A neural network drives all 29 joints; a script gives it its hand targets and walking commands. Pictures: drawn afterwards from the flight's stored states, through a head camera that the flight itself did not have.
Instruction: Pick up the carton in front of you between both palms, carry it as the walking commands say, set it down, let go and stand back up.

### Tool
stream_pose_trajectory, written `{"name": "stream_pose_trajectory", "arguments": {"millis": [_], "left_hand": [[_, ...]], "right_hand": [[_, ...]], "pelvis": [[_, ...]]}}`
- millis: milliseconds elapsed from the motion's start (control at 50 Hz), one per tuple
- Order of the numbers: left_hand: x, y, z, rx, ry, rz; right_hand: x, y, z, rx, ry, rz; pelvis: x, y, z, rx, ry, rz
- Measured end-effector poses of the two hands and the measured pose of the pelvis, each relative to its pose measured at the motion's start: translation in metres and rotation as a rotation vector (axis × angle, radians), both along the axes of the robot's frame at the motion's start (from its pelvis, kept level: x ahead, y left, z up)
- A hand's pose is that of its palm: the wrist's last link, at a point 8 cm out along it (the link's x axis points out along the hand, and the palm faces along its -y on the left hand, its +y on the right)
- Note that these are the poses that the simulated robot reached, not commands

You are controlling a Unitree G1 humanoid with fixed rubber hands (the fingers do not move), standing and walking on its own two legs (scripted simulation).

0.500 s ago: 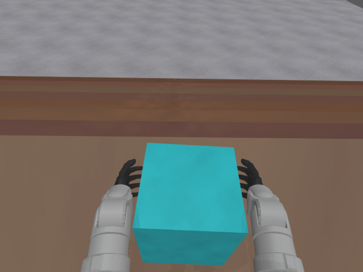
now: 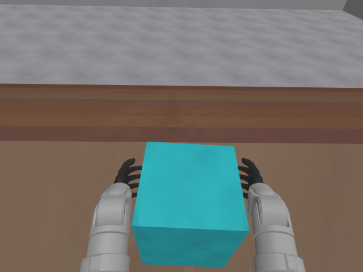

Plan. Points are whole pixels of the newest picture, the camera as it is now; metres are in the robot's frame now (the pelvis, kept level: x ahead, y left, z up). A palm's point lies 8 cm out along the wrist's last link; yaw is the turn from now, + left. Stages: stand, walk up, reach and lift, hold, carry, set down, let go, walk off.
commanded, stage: hold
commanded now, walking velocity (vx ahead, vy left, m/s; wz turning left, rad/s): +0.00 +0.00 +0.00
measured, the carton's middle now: (186, 207) +0.29 +0.00 -0.03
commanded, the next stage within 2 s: carry in 0.10 s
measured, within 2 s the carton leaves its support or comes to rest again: neither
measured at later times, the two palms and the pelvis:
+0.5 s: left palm (134, 150) +0.37 +0.13 +0.09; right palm (258, 151) +0.37 -0.17 +0.09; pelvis +0.09 -0.01 +0.00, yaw -1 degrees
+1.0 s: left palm (162, 95) +0.65 +0.08 +0.07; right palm (249, 99) +0.64 -0.22 +0.06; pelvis +0.37 -0.05 -0.02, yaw -1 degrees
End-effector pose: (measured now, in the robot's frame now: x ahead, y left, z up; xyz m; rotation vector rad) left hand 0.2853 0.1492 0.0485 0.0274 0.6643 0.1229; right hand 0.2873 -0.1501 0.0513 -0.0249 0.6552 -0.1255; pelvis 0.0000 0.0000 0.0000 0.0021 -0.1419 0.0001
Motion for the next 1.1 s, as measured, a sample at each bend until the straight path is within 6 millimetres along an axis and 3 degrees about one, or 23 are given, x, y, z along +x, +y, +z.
{"name": "stream_pose_trajectory", "arguments": {"millis": [200, 320, 420, 520, 620, 700, 840, 980, 1100], "left_hand": [[0.009, -0.002, 0.007, -0.001, -0.025, 0.001], [0.034, -0.025, 0.023, -0.011, -0.059, -0.014], [0.056, -0.031, 0.033, -0.009, 0.002, -0.002], [0.089, -0.016, 0.042, -0.034, -0.001, 0.038], [0.129, 0.002, 0.031, -0.069, 0.007, 0.058], [0.165, -0.005, 0.031, -0.065, 0.072, 0.027], [0.257, -0.034, 0.042, -0.064, 0.051, -0.018], [0.355, -0.064, 0.024, -0.039, 0.024, 0.005], [0.409, -0.065, 0.016, -0.039, 0.116, 0.065]], "right_hand": [[0.007, -0.002, 0.006, 0.016, -0.025, -0.012], [0.022, -0.024, 0.016, 0.031, -0.059, -0.048], [0.049, -0.03, 0.03, 0.045, 0.001, -0.048], [0.091, -0.015, 0.041, 0.057, -0.002, -0.033], [0.129, 0.002, 0.031, 0.066, 0.006, -0.045], [0.152, -0.004, 0.027, 0.066, 0.069, -0.08], [0.232, -0.032, 0.039, 0.082, 0.045, -0.135], [0.339, -0.063, 0.016, 0.108, 0.021, -0.109], [0.412, -0.064, 0.01, 0.099, 0.117, -0.054]], "pelvis": [[0.003, -0.001, -0.003, 0.006, 0.096, -0.032], [0.024, -0.015, -0.009, -0.001, 0.157, -0.03], [0.054, -0.017, 0.002, 0.023, 0.204, -0.016], [0.096, -0.009, 0.001, 0.028, 0.23, -0.015], [0.146, 0.002, -0.012, 0.035, 0.232, -0.051], [0.183, 0.004, -0.004, 0.017, 0.234, -0.063], [0.264, -0.012, -0.001, 0.002, 0.23, -0.06], [0.363, -0.048, -0.027, -0.013, 0.203, -0.035], [0.426, -0.065, -0.006, 0.007, 0.223, -0.006]]}}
